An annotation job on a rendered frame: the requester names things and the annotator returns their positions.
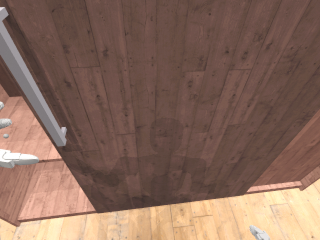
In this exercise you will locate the robot right hand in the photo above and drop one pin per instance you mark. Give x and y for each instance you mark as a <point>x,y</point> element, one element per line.
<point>258,233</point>

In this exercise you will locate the robot left hand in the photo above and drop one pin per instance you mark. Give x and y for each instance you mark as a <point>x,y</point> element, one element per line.
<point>9,159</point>

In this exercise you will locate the handle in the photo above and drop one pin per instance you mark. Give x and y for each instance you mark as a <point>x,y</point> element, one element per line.
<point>18,68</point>

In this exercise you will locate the wardrobe door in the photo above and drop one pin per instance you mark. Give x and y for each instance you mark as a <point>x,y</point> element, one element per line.
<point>170,101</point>
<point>298,159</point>

